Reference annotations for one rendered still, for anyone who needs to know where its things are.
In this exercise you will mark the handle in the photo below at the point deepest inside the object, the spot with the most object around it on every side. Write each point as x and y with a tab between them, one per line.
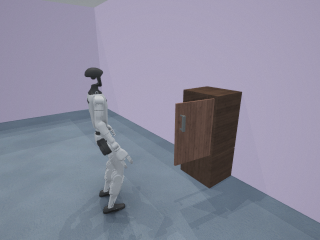
183	124

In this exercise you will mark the robot right upper arm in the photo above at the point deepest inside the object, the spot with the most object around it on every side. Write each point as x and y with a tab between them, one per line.
98	102

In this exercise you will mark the robot left thigh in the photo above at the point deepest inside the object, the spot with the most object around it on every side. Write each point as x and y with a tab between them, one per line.
109	165

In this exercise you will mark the cupboard door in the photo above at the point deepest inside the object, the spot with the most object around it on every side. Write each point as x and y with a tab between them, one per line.
195	142

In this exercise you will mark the robot right forearm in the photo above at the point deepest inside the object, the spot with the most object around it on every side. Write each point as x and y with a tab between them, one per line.
104	132

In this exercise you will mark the right robot hand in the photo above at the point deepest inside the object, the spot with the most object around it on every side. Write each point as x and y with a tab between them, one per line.
121	154

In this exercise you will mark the humanoid robot torso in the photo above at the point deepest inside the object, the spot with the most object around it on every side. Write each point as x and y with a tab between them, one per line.
97	136

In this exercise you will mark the left robot hand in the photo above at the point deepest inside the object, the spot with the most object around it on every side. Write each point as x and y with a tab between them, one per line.
110	128

